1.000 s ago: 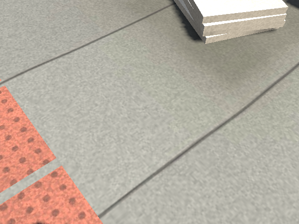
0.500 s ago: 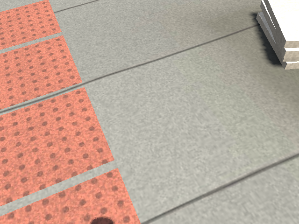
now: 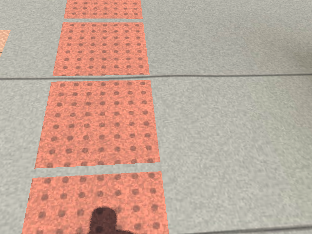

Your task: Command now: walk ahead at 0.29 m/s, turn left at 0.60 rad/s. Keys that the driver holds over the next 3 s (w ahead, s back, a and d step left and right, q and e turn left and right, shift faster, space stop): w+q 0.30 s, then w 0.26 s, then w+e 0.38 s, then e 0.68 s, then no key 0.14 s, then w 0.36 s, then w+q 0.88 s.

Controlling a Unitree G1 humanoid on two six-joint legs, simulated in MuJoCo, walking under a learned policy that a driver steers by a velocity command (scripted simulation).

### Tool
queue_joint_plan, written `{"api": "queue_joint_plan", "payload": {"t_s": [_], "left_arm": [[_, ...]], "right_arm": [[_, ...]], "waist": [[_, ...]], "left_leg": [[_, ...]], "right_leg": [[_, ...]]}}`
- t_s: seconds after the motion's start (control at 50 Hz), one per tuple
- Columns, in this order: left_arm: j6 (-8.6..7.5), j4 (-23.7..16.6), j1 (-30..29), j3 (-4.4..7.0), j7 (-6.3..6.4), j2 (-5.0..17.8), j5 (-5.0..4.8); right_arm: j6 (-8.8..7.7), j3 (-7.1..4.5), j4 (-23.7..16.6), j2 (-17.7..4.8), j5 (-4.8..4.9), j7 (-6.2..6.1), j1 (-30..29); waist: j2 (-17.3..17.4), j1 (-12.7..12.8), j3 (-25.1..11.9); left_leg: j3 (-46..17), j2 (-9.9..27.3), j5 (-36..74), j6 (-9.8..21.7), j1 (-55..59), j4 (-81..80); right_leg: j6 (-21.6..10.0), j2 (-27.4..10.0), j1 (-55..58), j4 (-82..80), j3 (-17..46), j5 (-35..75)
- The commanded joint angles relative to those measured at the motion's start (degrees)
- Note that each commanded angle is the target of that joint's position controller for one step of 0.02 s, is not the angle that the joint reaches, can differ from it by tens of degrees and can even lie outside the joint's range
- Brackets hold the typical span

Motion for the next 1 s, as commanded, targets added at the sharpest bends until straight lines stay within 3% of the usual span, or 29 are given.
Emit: {"api": "queue_joint_plan", "payload": {"t_s": [0.02, 0.18, 0.22, 0.26, 0.28, 0.3, 0.32, 0.34, 0.36, 0.4, 0.42, 0.48, 0.54, 0.58, 0.62, 0.68, 0.7, 0.72, 0.74, 0.76, 0.78, 0.8, 0.82, 0.84, 0.88, 0.94, 1.0], "left_arm": [[-1.47, -4.3, -5.0, 1.01, -0.3, 4.2, 0.0], [-3.11, -7.7, -13.3, 0.19, -0.32, 3.3, -1.01], [-3.69, -7.6, -10.5, 0.23, 0.04, 3.8, -1.45], [-4.59, -5.4, -2.0, 0.56, 1.0, 4.3, -1.51], [-5.34, -3.9, 4.5, 1.42, 1.85, 7.2, -0.86], [-5.58, -3.8, 11.6, 2.83, 2.74, 14.0, 0.63], [-5.01, -2.6, 11.3, 3.25, 2.65, 15.4, 0.22], [-4.78, -3.3, 7.2, 2.08, 2.23, 10.2, -0.18], [-4.97, -3.6, 4.4, 1.1, 1.79, 6.1, -0.7], [-5.78, -2.6, 3.2, -0.04, 1.61, 2.7, -0.58], [-6.32, -1.8, 4.1, -0.1, 1.49, 2.6, -0.6], [-7.7, 0.6, 7.1, 0.14, 0.75, 3.3, -1.42], [-7.76, 2.5, 8.9, -0.11, 0.53, 2.6, -1.65], [-7.58, 3.8, 9.8, -0.28, 0.34, 2.3, -1.97], [-7.4, 5.3, 11.9, -0.09, 0.3, 3.6, -2.07], [-6.84, 6.7, 13.0, 0.45, 0.56, 6.0, -1.85], [-6.64, 7.1, 12.9, 0.52, 0.66, 6.4, -1.85], [-6.41, 7.5, 12.7, 0.41, 0.66, 6.3, -2.15], [-6.47, 7.0, 12.8, -0.06, 0.56, 4.8, -2.45], [-6.55, 4.0, 14.4, -1.47, 0.32, -0.7, -3.2], [-5.77, 4.2, 17.6, -0.82, 0.93, 0.3, -3.33], [-4.99, 4.9, 14.4, 0.23, 1.21, 3.8, -2.24], [-4.95, 4.7, 11.6, 0.02, 0.71, 2.2, -2.23], [-4.65, 5.1, 10.8, -0.09, 0.4, 0.8, -2.2], [-3.23, 5.8, 11.3, 0.13, -0.42, 0.1, -0.88], [-2.11, 4.3, 7.6, 0.27, -1.34, -1.2, -0.83], [-1.89, 2.1, 2.6, 0.08, -1.62, -2.0, -0.58]], "right_arm": [[-2.03, -2.44, -1.9, -9.8, -0.07, -0.12, 2.2], [-3.37, -3.11, -0.5, -11.3, -0.6, -0.26, 7.0], [-3.75, -3.27, -1.1, -11.6, -0.66, -0.28, 5.0], [-4.08, -3.19, -1.7, -11.3, -0.3, -0.34, 1.7], [-4.64, -2.57, -2.0, -9.2, 0.06, -0.23, 1.6], [-5.06, -1.17, -4.4, -3.9, 1.47, -0.05, 1.4], [-4.56, -1.27, -4.8, -5.8, -0.08, -0.31, 3.4], [-4.04, -1.49, -2.7, -7.2, -0.92, -0.29, 4.7], [-3.97, -1.36, -1.6, -6.8, -1.23, 0.44, 3.7], [-3.62, -1.08, -1.1, -5.4, -1.69, 1.49, 2.2], [-3.38, -0.86, -0.8, -5.1, -1.94, 1.83, 1.8], [-3.18, -0.49, -1.9, -4.7, -1.89, 2.34, -1.8], [-3.26, 0.4, -4.0, -3.7, -2.15, 2.72, -8.9], [-3.44, 1.51, -5.6, -2.1, -2.17, 3.17, -14.1], [-3.58, 2.19, -6.6, -1.4, -1.82, 3.26, -18.0], [-3.94, 1.87, -6.2, -3.1, -1.45, 2.23, -16.6], [-4.26, 1.45, -5.1, -4.1, -1.59, 1.65, -13.4], [-4.86, 0.81, -2.8, -5.2, -1.97, 0.98, -6.6], [-5.57, -0.24, -0.3, -8.1, -2.87, 0.12, 1.9], [-5.8, -1.53, -0.2, -13.6, -4.13, -0.95, 9.7], [-4.86, -2.06, 0.1, -15.0, -2.5, -1.04, 8.9], [-4.52, -1.14, -0.5, -10.4, -1.41, -0.92, 3.9], [-4.93, -0.09, -0.9, -6.3, -1.16, -0.81, -0.4], [-5.43, 0.42, -0.8, -4.1, -1.16, -0.75, -2.3], [-6.41, 0.81, 0.2, -2.7, -1.0, -1.1, -2.7], [-7.89, 0.39, 1.7, -3.3, -0.26, -1.13, -0.7], [-7.92, 0.49, 2.8, -2.7, -0.16, -1.56, 0.2]], "waist": [[8.6, -1.7, 1.7], [9.0, -4.5, 3.0], [9.4, -2.2, 2.4], [7.5, 3.2, 0.6], [2.9, 6.3, -2.9], [-11.3, 9.0, -9.8], [-14.5, 5.5, -8.9], [-6.5, 2.7, -2.4], [-1.6, 1.6, 1.3], [-3.1, 0.6, 2.5], [-3.8, 0.9, 1.9], [-3.7, 0.7, 1.2], [-2.9, 1.5, 2.1], [-3.2, 2.0, 2.4], [-3.5, 3.0, 2.7], [-2.9, 1.5, 2.2], [-2.6, -0.3, 0.7], [-0.9, -3.5, -2.9], [1.2, -6.8, -8.8], [11.3, -8.2, -18.1], [16.8, -6.1, -20.9], [9.7, -4.6, -12.0], [7.9, -3.1, -5.0], [7.7, -1.7, -1.8], [8.6, 0.5, -0.1], [7.3, 1.4, 0.5], [6.7, 1.9, 2.4]], "left_leg": [[-17.8, 13.0, -9.8, 9.0, 5.0, -11.6], [-22.0, 13.1, -6.5, 9.5, 1.4, -7.5], [-23.5, 12.7, -3.1, 7.8, -2.7, -5.5], [-22.3, 9.7, 0.7, 4.9, -10.7, 0.9], [-18.5, 5.6, 0.7, 2.7, -15.9, 10.4], [-7.6, -2.5, -9.9, -0.4, -25.3, 29.5], [-4.0, -3.6, -19.3, -0.5, -31.4, 39.5], [-5.0, 0.9, -14.9, 0.2, -32.1, 44.3], [-4.2, 2.6, -10.5, 0.2, -30.8, 43.8], [-2.8, 4.5, -5.9, -0.7, -28.7, 41.1], [-2.3, 4.1, -4.1, -1.2, -28.1, 41.5], [-2.0, 3.8, -0.7, -2.3, -31.2, 40.0], [1.0, 5.1, 3.2, -3.7, -33.4, 32.7], [5.6, 6.6, 7.0, -4.1, -28.9, 24.0], [8.1, 6.1, 7.3, -4.0, -23.1, 17.5], [8.2, 4.7, 5.5, -2.3, -17.3, 13.1], [8.2, 3.5, 4.2, -1.6, -12.7, 10.8], [8.4, 2.4, 5.4, -0.4, -3.6, 6.7], [4.4, 6.6, 4.2, 1.3, 9.9, 6.2], [-16.3, 25.0, -5.8, 4.6, 25.3, 3.8], [-34.0, 32.1, -9.6, 8.2, 24.4, -4.1], [-27.4, 29.0, -12.2, 7.4, 17.2, -4.7], [-19.1, 25.8, -8.5, 6.3, 10.2, -6.6], [-12.7, 23.0, -2.7, 4.5, 5.1, -8.6], [-4.7, 20.0, 5.6, 2.9, 0.6, -10.4], [1.4, 19.6, 13.2, 3.3, 1.1, -12.2], [9.0, 18.6, 32.8, 3.6, 1.1, -10.0]], "right_leg": [[1.0, 0.0, -10.6, -3.6, 0.6, 3.4], [1.1, 1.9, -5.0, -18.0, 1.2, 4.3], [0.2, 2.8, 3.5, -21.6, 1.7, 3.9], [-1.1, 4.2, 20.0, -28.1, 0.9, 5.6], [-2.3, 0.4, 30.8, -31.0, 4.7, 2.1], [-6.3, -15.5, 41.9, -39.6, 25.4, -18.2], [-10.0, -21.4, 37.5, -46.0, 43.6, -28.5], [-10.9, -20.2, 31.0, -45.2, 39.6, -29.9], [-10.7, -17.1, 26.1, -45.0, 32.0, -22.8], [-9.7, -12.0, 23.0, -45.7, 20.0, -7.1], [-9.6, -10.4, 23.1, -45.7, 16.3, 0.0], [-11.1, -10.2, 25.3, -45.6, 11.1, 14.2], [-11.8, -9.5, 25.7, -46.5, 6.3, 21.2], [-11.4, -7.6, 23.2, -46.4, 3.4, 24.6], [-11.2, -7.7, 21.2, -45.7, 3.5, 27.7], [-10.9, -10.3, 23.6, -41.7, 6.0, 36.0], [-10.2, -10.0, 24.5, -37.4, 5.9, 42.0], [-9.1, -7.9, 23.6, -28.7, 4.1, 45.6], [-8.1, -5.0, 16.7, -17.0, 2.5, 37.6], [-6.4, 0.3, 3.0, 1.7, -0.8, 10.9], [-6.4, 5.5, -5.9, 13.0, 0.5, -12.0], [-7.1, 1.7, -8.8, 15.8, 3.5, -8.2], [-7.1, -0.3, -9.0, 14.1, 3.4, -3.7], [-6.7, -1.7, -7.1, 11.6, 3.1, -1.1], [-5.6, -2.5, -4.3, 10.1, 2.6, 0.8], [-4.8, -2.8, -7.6, 9.6, 1.8, 5.3], [-3.3, -2.3, -10.1, 4.5, -0.3, 10.2]]}}
Next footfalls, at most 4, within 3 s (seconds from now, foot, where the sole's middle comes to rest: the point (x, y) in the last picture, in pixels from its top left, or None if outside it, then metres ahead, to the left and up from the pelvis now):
0.28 right None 0.23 -0.12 -0.78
0.74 left None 0.44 0.16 -0.78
1.22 right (149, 190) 0.70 0.01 -0.78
1.76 left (108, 192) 0.68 0.20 -0.78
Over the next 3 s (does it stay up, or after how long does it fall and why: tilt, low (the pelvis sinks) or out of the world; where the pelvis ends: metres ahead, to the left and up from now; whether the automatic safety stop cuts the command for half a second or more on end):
stays up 1.08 0.00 0.00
